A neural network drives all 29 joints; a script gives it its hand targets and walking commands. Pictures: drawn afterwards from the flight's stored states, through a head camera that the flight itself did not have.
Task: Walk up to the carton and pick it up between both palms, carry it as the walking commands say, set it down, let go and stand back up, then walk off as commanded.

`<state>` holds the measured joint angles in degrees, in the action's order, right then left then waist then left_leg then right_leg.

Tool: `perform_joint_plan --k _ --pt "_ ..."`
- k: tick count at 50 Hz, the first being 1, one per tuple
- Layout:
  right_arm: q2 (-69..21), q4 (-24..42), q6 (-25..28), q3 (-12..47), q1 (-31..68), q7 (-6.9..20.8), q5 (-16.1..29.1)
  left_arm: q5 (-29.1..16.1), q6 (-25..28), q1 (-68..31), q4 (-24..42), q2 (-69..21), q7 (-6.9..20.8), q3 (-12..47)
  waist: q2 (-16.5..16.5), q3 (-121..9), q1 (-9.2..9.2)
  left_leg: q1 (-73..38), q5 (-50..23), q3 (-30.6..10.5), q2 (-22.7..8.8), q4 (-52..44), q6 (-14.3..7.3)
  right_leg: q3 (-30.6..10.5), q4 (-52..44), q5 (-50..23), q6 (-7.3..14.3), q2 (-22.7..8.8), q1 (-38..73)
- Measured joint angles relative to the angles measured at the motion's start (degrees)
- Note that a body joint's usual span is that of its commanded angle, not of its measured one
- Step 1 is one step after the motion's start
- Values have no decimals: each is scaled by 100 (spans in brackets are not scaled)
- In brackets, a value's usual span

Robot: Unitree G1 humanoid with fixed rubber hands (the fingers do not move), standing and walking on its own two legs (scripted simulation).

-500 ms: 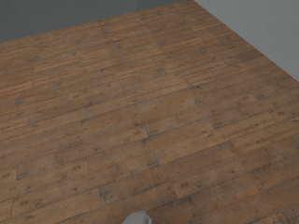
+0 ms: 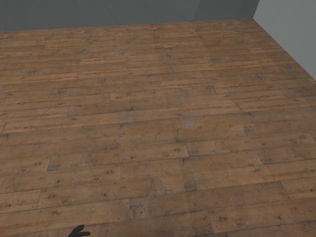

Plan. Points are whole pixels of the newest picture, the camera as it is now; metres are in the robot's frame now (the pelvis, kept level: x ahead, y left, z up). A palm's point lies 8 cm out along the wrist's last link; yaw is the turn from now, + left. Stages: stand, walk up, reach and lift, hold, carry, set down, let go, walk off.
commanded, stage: stand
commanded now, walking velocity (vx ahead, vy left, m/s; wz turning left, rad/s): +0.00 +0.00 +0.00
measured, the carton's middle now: out of the picture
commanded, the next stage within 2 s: none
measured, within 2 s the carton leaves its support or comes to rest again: neither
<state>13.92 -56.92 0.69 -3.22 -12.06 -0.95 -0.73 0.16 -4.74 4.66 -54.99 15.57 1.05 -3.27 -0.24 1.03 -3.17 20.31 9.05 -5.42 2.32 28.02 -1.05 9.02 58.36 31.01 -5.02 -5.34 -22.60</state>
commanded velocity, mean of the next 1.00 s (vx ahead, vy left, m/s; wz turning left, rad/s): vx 0.00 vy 0.00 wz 0.00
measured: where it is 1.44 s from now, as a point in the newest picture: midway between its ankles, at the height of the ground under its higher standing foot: outside the picture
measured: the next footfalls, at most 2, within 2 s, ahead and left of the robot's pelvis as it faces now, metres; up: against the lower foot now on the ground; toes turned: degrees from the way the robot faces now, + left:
right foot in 0.14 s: +0.04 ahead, -0.12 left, +0.00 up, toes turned -8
left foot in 0.50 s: +0.07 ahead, +0.12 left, +0.00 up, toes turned +0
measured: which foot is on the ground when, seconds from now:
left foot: down 0.00-0.14, up 0.16-0.48, down 0.50-1.00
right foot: up 0.00-0.12, down 0.14-0.54, up 0.56-0.76, down 0.78-1.00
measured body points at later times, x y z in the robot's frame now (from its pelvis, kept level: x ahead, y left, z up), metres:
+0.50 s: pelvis +0.00 +0.00 +0.00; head +0.03 -0.01 +0.45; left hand +0.07 +0.23 -0.15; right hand +0.05 -0.26 -0.15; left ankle +0.02 +0.12 -0.74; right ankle +0.00 -0.11 -0.74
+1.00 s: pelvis -0.01 -0.01 +0.00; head -0.01 -0.03 +0.45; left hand +0.01 +0.23 -0.14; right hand +0.04 -0.26 -0.16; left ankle +0.03 +0.12 -0.74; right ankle -0.03 -0.09 -0.74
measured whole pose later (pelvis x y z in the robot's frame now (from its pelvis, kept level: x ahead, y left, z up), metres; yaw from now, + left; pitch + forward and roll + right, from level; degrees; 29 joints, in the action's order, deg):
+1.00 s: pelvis -0.01 -0.01 +0.00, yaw +5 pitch +2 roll +0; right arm 13.1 -61.7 -0.3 -3.2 -12.3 -1.8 -0.7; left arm 0.4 -2.2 17.9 -55.0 8.5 -0.4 -3.2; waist 3.3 -2.6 -3.2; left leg 18.2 9.0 -4.2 2.2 25.7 -0.4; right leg 9.7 26.5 17.3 1.5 -1.4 -10.8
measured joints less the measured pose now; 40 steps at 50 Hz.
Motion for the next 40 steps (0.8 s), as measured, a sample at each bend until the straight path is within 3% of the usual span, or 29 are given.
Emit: perform_joint_plan --k 5,7,8,11,14,17,20,24,26,31,40 --pt "-3 -4 -48 1 -2 -32 0 0 -54 42 6 -55 -22 1 159 -96 8 7 -161 -54 25 -214 13 -12 -1712 -75 1 276 370" --pt "-2 -24 -95 0 -6 -36 0 0 -27 114 5 -74 -57 1 169 -59 5 6 -164 -58 70 -180 77 -36 -2755 -675 48 308 704" --pt "-2 -40 -117 0 -6 -37 0 0 -2 181 2 -81 -63 1 175 -43 2 35 -50 -61 89 -52 92 -34 -2926 -1293 192 309 747" --pt "-5 -68 -219 -1 -3 -46 0 5 6 494 -2 -163 -100 0 192 -51 8 322 688 -56 139 1385 72 -35 -2970 -1667 647 307 836" --pt "-2 -84 -251 1 -6 -18 0 19 21 658 3 -302 -118 2 219 -58 3 486 711 -63 135 2678 70 -29 -3156 -1647 727 303 938" --pt "0 -169 -260 1 -8 -15 0 18 127 608 8 -484 -118 3 300 -44 -1 484 720 -70 62 3052 70 52 -3250 -1688 727 307 937" --pt "3 -228 -271 2 -9 -9 0 19 271 570 7 -628 -118 3 360 -16 -7 369 737 -40 -42 2502 142 162 -3261 -1680 726 311 937" --pt "4 -226 -217 2 -11 -8 1 24 321 624 4 -717 -119 2 349 -15 -10 27 951 111 -196 852 194 212 -3241 -1662 667 320 937" --pt "-6 -233 -141 2 -9 -12 0 24 322 640 3 -707 -119 0 318 31 -2 -169 309 144 -212 137 127 210 -3114 -1604 590 309 944" --pt "-77 -361 -96 0 -25 -69 0 24 293 736 1 -578 -119 0 192 -157 -1 -195 227 120 -105 28 -39 179 -2986 -1178 581 283 949" --pt "-79 -402 -46 1 -26 -123 0 24 254 1016 2 -467 -125 1 147 -247 0 -200 -4 134 93 -220 -7 66 -3182 -1342 581 288 1180"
